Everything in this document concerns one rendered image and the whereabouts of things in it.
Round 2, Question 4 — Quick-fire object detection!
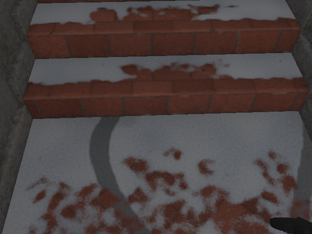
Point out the robot right hand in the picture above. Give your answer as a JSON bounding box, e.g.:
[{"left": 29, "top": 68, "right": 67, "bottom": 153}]
[{"left": 269, "top": 216, "right": 312, "bottom": 234}]

